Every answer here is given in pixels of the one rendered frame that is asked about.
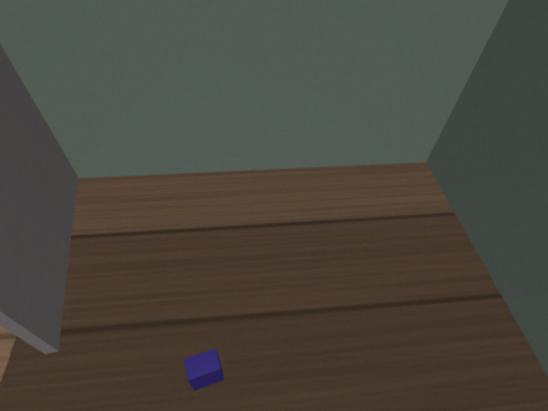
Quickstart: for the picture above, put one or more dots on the carton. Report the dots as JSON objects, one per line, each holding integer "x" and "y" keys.
{"x": 203, "y": 369}

